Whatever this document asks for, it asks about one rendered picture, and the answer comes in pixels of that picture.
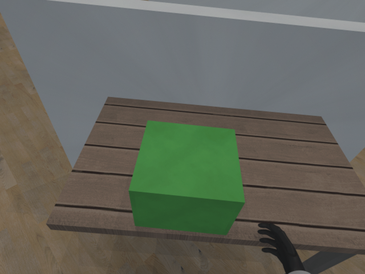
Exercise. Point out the carton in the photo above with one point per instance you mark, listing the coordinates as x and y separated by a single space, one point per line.
187 178

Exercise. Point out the table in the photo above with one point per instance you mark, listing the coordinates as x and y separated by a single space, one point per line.
294 175

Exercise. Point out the robot right hand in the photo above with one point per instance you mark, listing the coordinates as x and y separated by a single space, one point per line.
284 251

